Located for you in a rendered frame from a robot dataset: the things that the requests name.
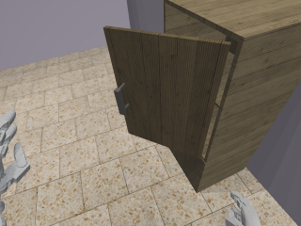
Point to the cupboard door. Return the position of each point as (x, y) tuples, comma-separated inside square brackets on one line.
[(171, 84)]

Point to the robot right hand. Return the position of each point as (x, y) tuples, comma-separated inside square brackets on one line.
[(246, 217)]

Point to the handle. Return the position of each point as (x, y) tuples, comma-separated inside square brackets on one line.
[(119, 99)]

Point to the robot left hand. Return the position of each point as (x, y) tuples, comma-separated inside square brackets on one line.
[(17, 170)]

